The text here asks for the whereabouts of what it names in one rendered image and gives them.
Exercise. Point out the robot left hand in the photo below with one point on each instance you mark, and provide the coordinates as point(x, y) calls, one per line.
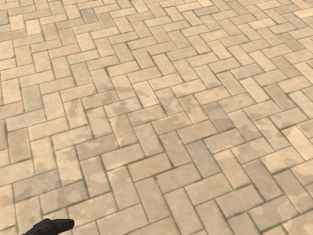
point(49, 226)

